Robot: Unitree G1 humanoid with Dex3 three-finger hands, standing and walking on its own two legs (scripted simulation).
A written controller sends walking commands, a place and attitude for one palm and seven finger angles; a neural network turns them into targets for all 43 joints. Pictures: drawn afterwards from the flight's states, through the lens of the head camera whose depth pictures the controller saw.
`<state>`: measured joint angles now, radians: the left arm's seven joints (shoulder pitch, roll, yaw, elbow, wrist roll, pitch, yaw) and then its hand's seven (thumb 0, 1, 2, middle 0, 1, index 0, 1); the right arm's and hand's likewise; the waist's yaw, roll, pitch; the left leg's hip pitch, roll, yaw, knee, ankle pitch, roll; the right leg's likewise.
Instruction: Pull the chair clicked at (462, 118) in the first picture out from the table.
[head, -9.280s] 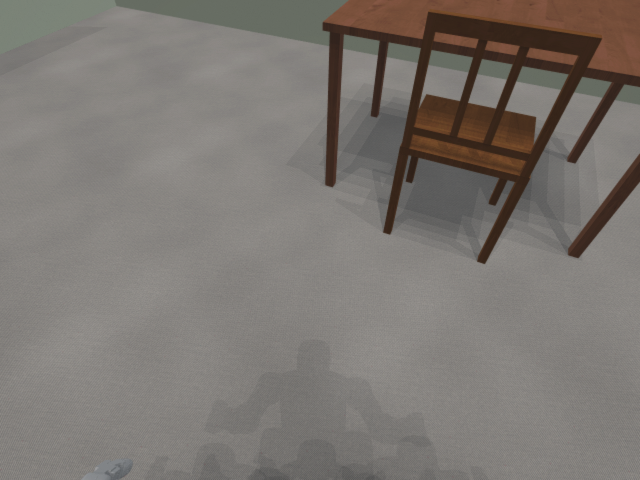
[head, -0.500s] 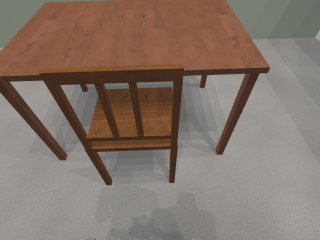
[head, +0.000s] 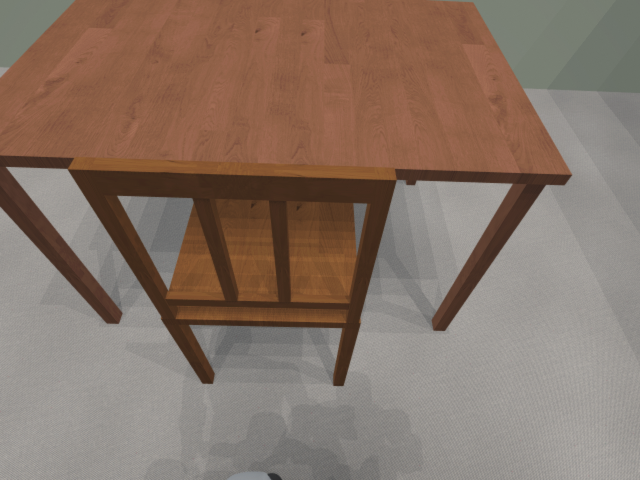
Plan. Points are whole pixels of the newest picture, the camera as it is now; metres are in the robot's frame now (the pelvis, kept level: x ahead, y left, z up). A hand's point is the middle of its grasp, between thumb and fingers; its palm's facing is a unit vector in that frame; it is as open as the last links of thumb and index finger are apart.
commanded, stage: come to a stop and stand still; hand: left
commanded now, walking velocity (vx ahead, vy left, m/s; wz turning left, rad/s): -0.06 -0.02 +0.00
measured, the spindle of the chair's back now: (219, 253) +0.46 +0.22 -0.08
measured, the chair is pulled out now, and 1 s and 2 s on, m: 0.00 0.00 0.00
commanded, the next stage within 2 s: look again from close up in 1.18 s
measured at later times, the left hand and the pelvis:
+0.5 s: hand out of the picture -0.03 +0.13 -0.16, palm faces +0.08 -0.97 -0.22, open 7.3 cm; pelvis -0.03 -0.04 +0.01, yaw +1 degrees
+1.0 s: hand out of the picture -0.01 +0.23 -0.18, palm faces +0.00 -0.98 -0.22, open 7.3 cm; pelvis -0.03 +0.05 +0.00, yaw -1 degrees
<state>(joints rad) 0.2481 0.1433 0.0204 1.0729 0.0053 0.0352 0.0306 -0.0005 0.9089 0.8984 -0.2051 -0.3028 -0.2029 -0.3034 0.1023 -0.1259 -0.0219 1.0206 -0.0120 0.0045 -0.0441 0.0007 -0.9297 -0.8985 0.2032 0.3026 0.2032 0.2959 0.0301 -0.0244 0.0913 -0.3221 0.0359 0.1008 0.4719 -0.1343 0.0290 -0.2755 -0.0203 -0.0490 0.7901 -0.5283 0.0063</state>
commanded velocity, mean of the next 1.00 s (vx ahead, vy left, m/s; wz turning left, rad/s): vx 0.04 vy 0.05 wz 0.00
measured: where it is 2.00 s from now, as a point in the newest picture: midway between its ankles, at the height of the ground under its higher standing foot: outside the picture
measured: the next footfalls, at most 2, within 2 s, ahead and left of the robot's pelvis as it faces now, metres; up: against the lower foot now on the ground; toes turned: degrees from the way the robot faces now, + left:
right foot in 0.16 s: -0.01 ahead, -0.14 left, +0.00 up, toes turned -3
left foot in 0.56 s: -0.02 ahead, +0.09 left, +0.00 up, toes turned +4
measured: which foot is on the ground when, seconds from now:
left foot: down 0.00-0.18, up 0.20-0.54, down 0.56-1.00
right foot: up 0.00-0.14, down 0.16-1.00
